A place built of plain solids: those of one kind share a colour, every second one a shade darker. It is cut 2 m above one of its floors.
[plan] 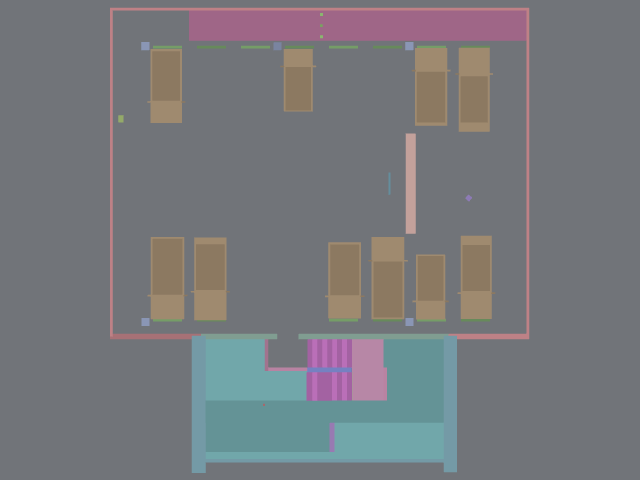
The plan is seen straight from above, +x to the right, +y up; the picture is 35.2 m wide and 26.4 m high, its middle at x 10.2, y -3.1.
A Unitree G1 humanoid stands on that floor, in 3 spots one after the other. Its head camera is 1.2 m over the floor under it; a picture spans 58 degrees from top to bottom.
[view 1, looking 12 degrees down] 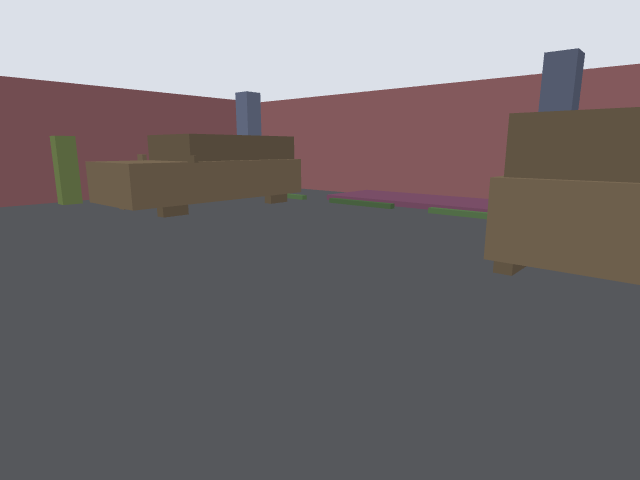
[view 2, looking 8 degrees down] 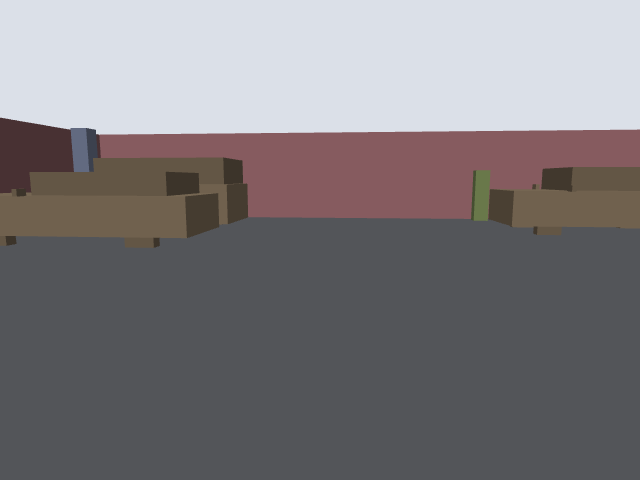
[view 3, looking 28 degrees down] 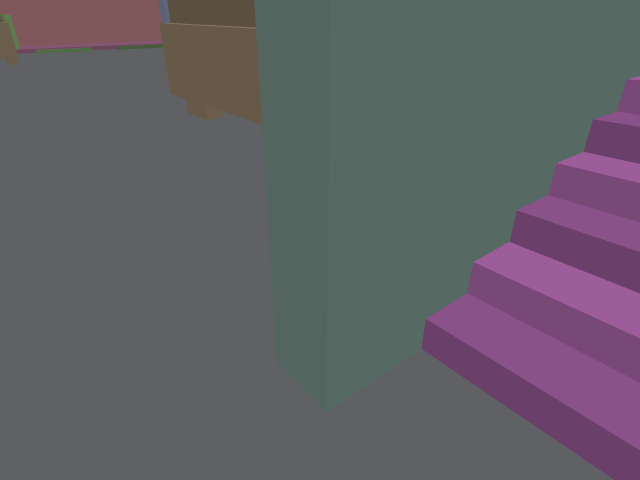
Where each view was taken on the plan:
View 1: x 9.62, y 0.00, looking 131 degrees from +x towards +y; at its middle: ground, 5.77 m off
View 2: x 12.30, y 0.00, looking -175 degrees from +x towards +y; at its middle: ground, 8.62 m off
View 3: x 8.36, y -9.34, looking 51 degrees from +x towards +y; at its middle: facade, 1.18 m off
